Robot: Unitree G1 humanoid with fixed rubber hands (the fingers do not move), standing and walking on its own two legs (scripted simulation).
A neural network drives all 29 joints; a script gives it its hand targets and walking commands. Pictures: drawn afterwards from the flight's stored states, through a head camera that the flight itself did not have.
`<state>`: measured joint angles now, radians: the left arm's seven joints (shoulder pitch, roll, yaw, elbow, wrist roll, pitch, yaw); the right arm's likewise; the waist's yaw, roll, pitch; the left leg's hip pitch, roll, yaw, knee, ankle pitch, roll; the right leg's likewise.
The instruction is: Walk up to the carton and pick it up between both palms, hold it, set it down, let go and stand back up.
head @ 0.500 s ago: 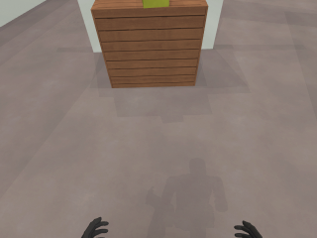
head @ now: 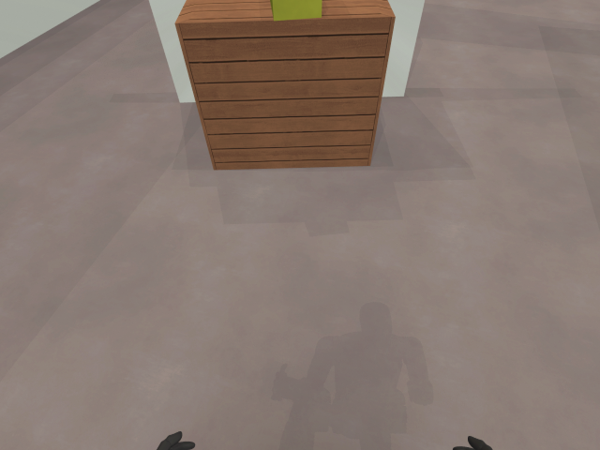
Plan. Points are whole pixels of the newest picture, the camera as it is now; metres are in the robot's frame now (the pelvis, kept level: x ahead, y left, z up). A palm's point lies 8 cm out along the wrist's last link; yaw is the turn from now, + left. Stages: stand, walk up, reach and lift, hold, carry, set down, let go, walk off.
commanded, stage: stand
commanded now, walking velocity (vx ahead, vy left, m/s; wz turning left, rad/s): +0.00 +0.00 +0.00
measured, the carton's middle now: out of the picture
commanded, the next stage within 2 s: walk up in 0.58 s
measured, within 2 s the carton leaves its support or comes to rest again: neither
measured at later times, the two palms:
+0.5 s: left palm out of the picture +0.05 +0.23 -0.12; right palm out of the picture +0.05 -0.23 -0.12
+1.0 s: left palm out of the picture +0.02 +0.27 -0.12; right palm out of the picture +0.11 -0.20 -0.09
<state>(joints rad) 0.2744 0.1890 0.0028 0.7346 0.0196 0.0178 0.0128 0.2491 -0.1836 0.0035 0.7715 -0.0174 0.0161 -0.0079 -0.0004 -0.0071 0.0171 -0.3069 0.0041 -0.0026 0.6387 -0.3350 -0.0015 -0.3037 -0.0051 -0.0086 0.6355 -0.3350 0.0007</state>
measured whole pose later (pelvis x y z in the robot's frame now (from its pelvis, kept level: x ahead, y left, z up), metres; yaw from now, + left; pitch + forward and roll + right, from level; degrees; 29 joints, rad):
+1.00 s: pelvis +0.03 +0.04 +0.01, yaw +4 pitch -1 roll -1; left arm 0.43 0.20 0.06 0.85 0.05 -0.03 0.00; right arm 0.36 -0.18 -0.05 0.75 -0.04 -0.03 0.05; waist 0.02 -0.02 -0.02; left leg -0.39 0.05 0.06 0.72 -0.40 0.00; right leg -0.13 -0.05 -0.04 0.45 -0.33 -0.01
